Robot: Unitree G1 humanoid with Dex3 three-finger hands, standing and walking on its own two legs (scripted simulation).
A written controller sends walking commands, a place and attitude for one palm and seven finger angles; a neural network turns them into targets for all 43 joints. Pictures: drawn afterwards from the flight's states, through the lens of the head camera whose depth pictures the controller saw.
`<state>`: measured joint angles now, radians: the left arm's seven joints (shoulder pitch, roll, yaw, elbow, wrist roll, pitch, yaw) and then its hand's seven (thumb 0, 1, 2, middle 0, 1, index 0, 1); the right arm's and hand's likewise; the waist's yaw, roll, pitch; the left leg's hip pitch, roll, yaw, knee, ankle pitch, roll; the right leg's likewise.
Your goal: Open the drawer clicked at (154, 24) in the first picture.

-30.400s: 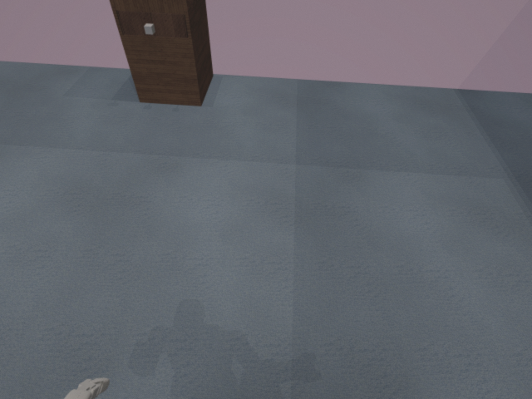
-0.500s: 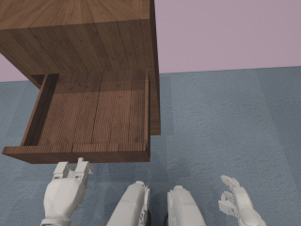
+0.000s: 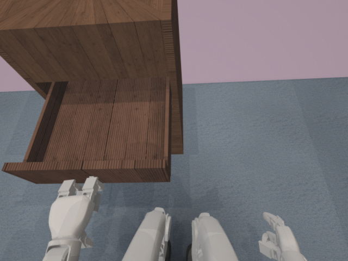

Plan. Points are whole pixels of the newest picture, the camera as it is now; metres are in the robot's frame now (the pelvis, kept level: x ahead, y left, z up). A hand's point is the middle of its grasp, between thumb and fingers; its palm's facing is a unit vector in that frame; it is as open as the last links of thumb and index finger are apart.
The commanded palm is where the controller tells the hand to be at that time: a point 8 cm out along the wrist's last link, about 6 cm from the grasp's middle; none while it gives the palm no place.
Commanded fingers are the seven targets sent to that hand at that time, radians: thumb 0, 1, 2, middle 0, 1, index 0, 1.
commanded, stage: lift the hand off the handle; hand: left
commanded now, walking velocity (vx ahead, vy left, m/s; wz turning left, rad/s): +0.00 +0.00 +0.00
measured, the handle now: (89, 193) +0.27 +0.24 -0.07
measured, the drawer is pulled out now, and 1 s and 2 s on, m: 0.27 0.27 0.27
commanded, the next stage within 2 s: none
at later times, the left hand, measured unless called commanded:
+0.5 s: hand (83, 209) +0.23 +0.25 -0.07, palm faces -0.10 -0.09 -0.99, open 13.8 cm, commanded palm +0.21 +0.25 -0.01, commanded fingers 0.00 -0.50 0.30 -0.30 -1.20 -0.30 -1.20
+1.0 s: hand (72, 206) +0.23 +0.26 -0.03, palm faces -0.12 -0.12 -0.99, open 13.7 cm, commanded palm +0.22 +0.25 +0.03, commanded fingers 0.00 -0.50 0.30 -0.30 -1.20 -0.30 -1.20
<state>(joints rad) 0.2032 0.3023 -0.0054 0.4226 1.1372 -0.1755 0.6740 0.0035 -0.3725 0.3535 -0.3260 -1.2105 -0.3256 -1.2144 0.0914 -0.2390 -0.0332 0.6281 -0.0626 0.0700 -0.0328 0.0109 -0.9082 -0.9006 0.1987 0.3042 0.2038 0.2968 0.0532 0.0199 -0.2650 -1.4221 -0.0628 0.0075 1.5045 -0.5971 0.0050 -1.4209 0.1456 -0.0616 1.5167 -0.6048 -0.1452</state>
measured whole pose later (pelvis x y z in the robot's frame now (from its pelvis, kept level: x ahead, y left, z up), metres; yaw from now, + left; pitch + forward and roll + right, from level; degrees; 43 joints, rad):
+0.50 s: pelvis +0.00 +0.02 +0.01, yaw -1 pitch +29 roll +0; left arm 0.20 0.28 -0.06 0.38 1.14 -0.12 0.68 0.00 -0.49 0.30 -0.32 -1.20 -0.33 -1.20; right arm 0.08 -0.21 -0.02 0.62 -0.06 0.09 -0.02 0.01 -0.91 -0.90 0.20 0.30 0.20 0.30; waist 0.06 0.04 -0.26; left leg -1.40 -0.06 0.02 1.50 -0.60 0.05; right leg -1.39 0.14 -0.05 1.49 -0.60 -0.11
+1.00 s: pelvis +0.02 +0.05 +0.04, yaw -2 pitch +26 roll -2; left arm 0.29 0.27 -0.12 0.30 1.13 -0.06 0.65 0.00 -0.49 0.30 -0.32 -1.20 -0.34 -1.21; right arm 0.11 -0.23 -0.02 0.57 -0.06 0.11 -0.01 0.01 -0.91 -0.90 0.20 0.30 0.20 0.30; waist 0.04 0.05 -0.27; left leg -1.23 -0.08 0.01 1.36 -0.58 0.08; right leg -1.20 0.14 -0.03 1.33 -0.58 -0.07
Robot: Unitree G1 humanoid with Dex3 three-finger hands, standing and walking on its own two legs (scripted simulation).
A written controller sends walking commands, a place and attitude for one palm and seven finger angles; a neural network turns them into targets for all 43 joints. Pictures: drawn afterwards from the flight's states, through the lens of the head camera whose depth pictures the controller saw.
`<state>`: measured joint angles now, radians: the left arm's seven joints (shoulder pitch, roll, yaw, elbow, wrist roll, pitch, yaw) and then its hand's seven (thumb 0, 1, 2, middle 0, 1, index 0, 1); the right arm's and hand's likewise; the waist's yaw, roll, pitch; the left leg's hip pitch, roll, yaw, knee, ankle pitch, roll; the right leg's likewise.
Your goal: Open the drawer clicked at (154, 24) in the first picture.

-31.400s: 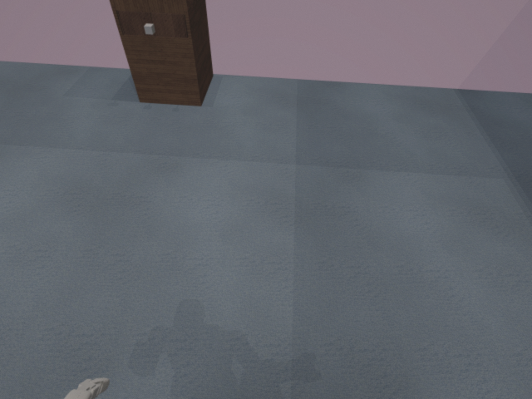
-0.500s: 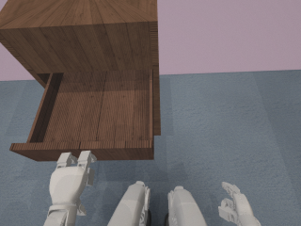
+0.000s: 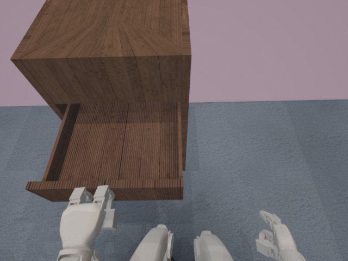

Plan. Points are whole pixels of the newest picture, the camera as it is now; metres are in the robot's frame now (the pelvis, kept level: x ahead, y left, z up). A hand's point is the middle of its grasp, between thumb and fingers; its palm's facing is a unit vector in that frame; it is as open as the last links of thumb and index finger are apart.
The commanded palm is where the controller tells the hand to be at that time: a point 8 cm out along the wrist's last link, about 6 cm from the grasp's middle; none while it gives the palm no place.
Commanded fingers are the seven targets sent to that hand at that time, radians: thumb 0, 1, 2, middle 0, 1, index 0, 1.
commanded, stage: lift the hand off the handle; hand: left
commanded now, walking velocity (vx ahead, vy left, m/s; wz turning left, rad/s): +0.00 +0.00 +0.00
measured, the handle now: (108, 210) +0.24 +0.20 -0.11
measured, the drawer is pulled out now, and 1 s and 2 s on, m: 0.27 0.27 0.27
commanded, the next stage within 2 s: draw the hand back to the body in 1.62 s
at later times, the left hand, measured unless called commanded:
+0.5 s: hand (95, 219) +0.21 +0.20 -0.04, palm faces -0.10 -0.14 -0.99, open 13.8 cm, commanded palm +0.20 +0.19 +0.02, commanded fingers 0.00 -0.50 0.30 -0.30 -1.20 -0.30 -1.20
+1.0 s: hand (83, 222) +0.20 +0.21 +0.00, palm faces -0.08 -0.12 -0.99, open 13.8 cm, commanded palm +0.18 +0.20 +0.06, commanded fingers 0.00 -0.50 0.30 -0.30 -1.20 -0.30 -1.20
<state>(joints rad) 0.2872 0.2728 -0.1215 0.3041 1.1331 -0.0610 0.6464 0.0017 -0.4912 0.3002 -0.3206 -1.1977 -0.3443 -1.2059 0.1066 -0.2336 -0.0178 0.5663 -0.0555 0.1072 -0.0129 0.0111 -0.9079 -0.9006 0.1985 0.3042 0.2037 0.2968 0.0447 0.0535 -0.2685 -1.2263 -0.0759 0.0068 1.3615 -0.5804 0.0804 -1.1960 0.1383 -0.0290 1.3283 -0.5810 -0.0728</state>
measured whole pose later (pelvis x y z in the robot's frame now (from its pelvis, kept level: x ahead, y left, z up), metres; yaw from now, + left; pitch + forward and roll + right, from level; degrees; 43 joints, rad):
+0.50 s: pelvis +0.02 +0.01 +0.02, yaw +0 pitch +23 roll -2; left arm 0.34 0.24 -0.19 0.22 1.14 -0.01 0.61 0.00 -0.49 0.30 -0.33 -1.20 -0.33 -1.20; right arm 0.14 -0.23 0.00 0.50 -0.04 0.14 0.02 0.01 -0.91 -0.90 0.20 0.30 0.20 0.30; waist 0.06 0.07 -0.26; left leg -1.09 -0.08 0.00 1.26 -0.57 0.09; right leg -1.06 0.13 -0.01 1.22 -0.57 -0.06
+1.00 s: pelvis +0.02 -0.01 +0.05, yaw +0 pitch +19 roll -1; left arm 0.43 0.29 -0.12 0.16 1.11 -0.04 0.58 0.00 -0.49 0.30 -0.32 -1.20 -0.32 -1.20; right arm 0.15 -0.24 -0.01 0.50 -0.04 0.13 0.02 0.01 -0.91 -0.90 0.20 0.30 0.20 0.30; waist 0.05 0.06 -0.25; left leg -0.94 -0.07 0.00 1.15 -0.54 0.07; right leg -0.92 0.14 0.00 1.12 -0.54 -0.09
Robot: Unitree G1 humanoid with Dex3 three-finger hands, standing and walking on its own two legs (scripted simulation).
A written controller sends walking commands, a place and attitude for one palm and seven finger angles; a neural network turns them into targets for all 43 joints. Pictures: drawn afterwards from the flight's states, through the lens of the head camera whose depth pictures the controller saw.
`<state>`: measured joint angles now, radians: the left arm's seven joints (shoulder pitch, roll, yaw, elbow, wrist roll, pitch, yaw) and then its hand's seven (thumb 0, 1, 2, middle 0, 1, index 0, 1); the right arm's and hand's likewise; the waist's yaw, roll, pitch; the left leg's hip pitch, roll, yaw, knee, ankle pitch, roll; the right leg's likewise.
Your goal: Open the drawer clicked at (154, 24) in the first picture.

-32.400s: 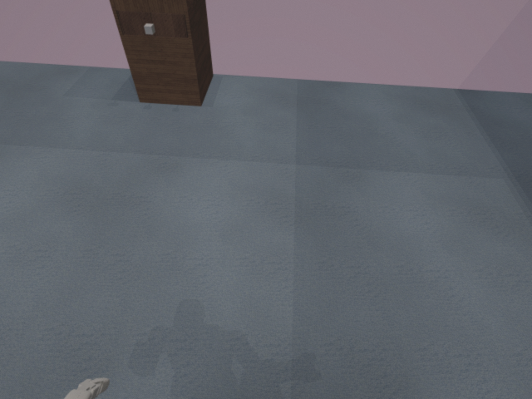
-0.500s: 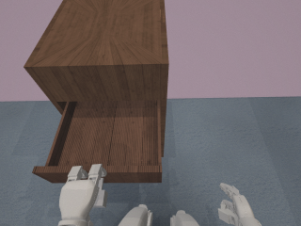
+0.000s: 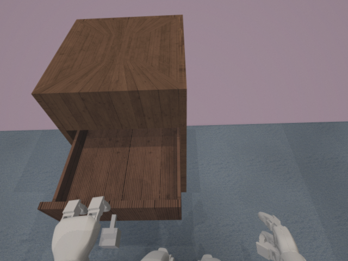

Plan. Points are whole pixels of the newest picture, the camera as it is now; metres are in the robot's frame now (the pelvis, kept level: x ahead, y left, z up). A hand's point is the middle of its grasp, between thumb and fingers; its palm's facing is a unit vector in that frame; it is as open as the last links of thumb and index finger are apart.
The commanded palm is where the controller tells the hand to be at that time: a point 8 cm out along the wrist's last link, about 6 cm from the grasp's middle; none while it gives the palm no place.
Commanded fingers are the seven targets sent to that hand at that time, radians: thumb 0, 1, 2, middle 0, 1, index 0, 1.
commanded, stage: lift the hand off the handle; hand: left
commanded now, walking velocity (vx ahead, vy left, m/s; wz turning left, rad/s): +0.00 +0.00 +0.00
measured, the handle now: (112, 230) +0.22 +0.21 -0.16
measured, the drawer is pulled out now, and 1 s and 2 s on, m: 0.27 0.27 0.27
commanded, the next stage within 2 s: draw the hand back to the body in 0.62 s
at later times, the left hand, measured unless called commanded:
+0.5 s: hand (86, 232) +0.18 +0.21 +0.00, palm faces -0.02 -0.10 -0.99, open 13.8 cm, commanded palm +0.16 +0.20 +0.05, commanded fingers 0.00 -0.50 0.30 -0.30 -1.20 -0.30 -1.20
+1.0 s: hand (69, 225) +0.18 +0.22 +0.05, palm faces +0.03 -0.08 -1.00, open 13.8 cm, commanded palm +0.16 +0.22 +0.10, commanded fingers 0.00 -0.50 0.30 -0.30 -1.20 -0.30 -1.20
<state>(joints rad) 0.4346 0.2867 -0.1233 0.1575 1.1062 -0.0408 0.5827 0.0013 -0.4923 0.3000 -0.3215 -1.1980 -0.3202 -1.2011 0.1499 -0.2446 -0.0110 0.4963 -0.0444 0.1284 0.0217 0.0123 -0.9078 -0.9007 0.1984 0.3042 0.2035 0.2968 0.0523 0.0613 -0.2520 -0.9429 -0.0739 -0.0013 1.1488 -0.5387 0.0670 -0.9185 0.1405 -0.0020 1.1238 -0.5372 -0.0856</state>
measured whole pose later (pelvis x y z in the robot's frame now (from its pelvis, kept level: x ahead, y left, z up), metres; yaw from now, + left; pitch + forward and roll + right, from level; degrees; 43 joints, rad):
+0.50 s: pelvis +0.00 -0.01 +0.02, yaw +0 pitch +15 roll +0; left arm 0.43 0.29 -0.14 0.11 1.07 0.02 0.55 0.00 -0.49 0.30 -0.32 -1.20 -0.32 -1.20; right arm 0.18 -0.24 -0.01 0.49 -0.01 0.14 0.02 0.01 -0.91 -0.90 0.20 0.30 0.20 0.30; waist 0.05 0.08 -0.23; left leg -0.80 -0.07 0.00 1.03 -0.49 0.06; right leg -0.79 0.14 0.02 1.02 -0.49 -0.09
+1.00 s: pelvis +0.01 -0.01 +0.04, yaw -1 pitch +11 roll +1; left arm 0.51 0.33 -0.10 0.00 1.01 0.05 0.50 0.00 -0.49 0.30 -0.32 -1.20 -0.32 -1.20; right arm 0.18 -0.25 -0.01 0.50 0.01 0.13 0.03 0.01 -0.91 -0.90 0.20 0.30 0.20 0.30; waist 0.06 0.09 -0.22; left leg -0.65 -0.07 0.01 0.91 -0.46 0.06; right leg -0.64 0.14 0.04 0.91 -0.46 -0.09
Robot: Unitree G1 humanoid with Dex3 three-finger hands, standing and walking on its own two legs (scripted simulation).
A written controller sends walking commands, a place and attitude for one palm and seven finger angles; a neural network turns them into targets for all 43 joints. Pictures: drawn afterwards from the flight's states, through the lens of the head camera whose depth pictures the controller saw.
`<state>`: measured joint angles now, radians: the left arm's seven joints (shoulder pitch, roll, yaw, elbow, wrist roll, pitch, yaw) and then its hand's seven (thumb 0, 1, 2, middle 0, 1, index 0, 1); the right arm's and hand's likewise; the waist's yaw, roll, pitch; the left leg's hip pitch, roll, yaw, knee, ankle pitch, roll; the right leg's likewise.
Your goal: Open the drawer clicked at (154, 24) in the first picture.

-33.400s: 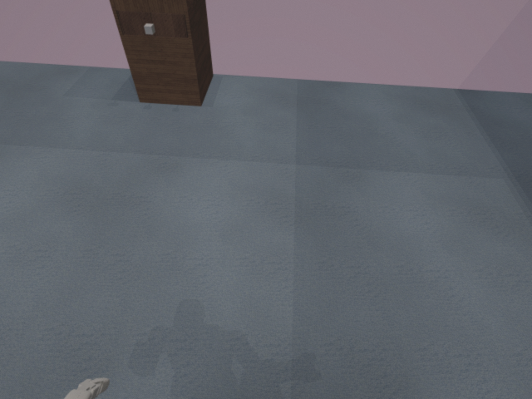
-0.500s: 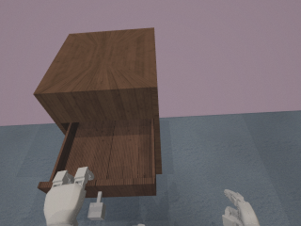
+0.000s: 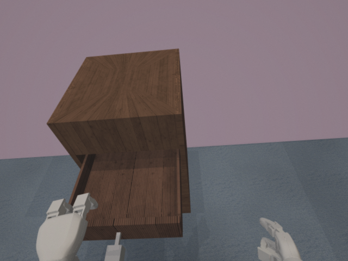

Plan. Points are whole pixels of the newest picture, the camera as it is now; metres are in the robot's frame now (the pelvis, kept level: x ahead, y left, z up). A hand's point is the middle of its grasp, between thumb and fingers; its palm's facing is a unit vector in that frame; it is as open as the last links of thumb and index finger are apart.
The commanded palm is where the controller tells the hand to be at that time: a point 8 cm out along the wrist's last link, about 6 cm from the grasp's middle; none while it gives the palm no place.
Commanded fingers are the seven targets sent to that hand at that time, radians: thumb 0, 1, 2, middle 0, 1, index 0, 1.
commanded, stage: draw the hand back to the body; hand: left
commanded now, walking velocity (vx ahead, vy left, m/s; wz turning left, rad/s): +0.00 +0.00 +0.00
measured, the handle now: (116, 247) +0.21 +0.22 -0.20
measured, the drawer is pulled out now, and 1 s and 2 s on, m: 0.27 0.27 0.27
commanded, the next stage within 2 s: step back with the hand held close in 1.32 s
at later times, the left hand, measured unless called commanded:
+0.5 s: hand (68, 226) +0.17 +0.21 +0.09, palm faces +0.31 -0.84 -0.44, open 13.5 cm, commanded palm +0.13 +0.26 +0.14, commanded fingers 0.00 -0.15 0.45 -0.28 -0.98 -0.28 -0.98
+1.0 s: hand (16, 192) +0.18 +0.26 +0.20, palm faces +0.40 -0.82 -0.41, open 9.7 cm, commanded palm +0.13 +0.30 +0.23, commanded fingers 0.00 0.73 0.82 -0.21 -0.41 -0.21 -0.41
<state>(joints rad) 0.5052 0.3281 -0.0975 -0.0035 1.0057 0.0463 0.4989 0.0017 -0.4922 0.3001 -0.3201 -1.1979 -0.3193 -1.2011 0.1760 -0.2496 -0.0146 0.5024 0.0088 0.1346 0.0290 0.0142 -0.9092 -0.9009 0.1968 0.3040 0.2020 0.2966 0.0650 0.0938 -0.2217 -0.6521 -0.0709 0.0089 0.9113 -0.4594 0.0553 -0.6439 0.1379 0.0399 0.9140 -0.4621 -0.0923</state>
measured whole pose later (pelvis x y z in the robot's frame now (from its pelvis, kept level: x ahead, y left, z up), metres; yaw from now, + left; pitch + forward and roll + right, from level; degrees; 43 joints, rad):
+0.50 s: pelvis +0.01 +0.01 +0.03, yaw +3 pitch +1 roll +0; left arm 0.60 0.25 0.02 -0.30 0.08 0.01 0.20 0.00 -0.41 0.34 -0.31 -1.14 -0.31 -1.15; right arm 0.26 -0.22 0.04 0.48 0.05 -0.02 -0.07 0.01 -0.91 -0.90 0.20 0.30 0.20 0.30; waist 0.04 0.08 -0.10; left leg -0.33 -0.10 -0.05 0.70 -0.38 0.06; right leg -0.29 0.11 0.01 0.68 -0.40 -0.08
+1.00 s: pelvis +0.02 +0.01 +0.05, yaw +4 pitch -1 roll -1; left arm 0.59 0.36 0.25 -0.49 -0.08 -0.07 0.12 0.00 0.38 0.68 -0.25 -0.63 -0.25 -0.63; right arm 0.18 -0.22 0.02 0.60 0.04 -0.09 -0.08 0.02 -0.91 -0.90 0.20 0.30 0.20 0.30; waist 0.04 0.07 -0.04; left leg -0.17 -0.09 -0.08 0.48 -0.28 0.07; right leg -0.12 0.10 0.01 0.42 -0.28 -0.07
